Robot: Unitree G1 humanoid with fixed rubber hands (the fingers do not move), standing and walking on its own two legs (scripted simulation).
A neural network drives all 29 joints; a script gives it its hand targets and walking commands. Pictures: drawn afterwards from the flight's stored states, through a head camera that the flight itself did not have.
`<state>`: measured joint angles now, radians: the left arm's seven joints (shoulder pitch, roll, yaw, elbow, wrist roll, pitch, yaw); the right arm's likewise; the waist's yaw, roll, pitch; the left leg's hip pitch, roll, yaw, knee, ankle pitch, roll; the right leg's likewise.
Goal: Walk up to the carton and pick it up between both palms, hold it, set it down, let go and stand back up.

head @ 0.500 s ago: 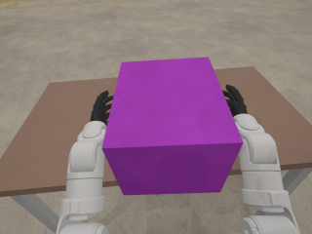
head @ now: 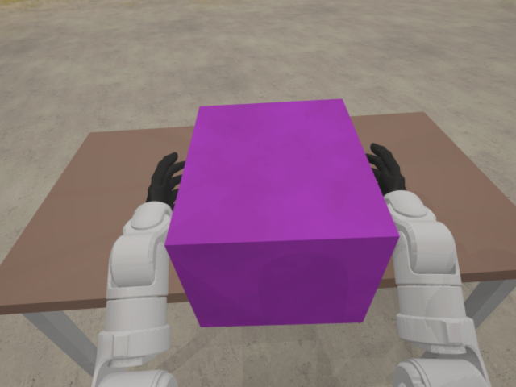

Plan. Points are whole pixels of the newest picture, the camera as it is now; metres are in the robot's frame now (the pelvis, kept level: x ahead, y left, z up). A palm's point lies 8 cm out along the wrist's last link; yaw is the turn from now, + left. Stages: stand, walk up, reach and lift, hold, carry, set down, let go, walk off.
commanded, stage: hold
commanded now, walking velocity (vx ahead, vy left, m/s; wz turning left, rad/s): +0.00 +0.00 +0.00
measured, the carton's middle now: (275, 206) +0.36 -0.01 +0.14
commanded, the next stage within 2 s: none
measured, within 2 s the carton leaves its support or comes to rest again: neither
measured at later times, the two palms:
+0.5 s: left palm (165, 200) +0.35 +0.15 +0.18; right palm (393, 192) +0.34 -0.17 +0.18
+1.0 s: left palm (164, 204) +0.34 +0.15 +0.18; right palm (397, 198) +0.33 -0.17 +0.18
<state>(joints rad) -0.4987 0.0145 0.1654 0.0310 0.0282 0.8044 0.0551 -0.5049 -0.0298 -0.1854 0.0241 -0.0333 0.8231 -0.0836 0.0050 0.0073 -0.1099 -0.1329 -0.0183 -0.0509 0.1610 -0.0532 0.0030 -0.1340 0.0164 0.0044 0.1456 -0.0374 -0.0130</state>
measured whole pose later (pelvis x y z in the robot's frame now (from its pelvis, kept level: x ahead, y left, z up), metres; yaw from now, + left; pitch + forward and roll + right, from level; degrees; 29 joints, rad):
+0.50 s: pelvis +0.01 +0.00 +0.00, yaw +0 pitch +2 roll +0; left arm -0.48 0.02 0.14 -0.03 0.01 0.79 0.07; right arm -0.48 -0.05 -0.15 -0.05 -0.01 0.83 -0.11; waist 0.00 0.01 -0.11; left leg -0.13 -0.02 -0.04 0.15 -0.06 0.01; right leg -0.14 0.02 0.02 0.14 -0.04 -0.01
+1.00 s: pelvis +0.00 +0.00 +0.00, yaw +0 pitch +1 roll +0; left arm -0.45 0.02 0.13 -0.09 0.03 0.84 0.06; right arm -0.44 -0.03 -0.16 -0.12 -0.03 0.87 -0.10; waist -0.01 0.01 -0.09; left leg -0.12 -0.02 -0.05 0.14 -0.05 0.00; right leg -0.11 0.02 0.01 0.12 -0.03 -0.01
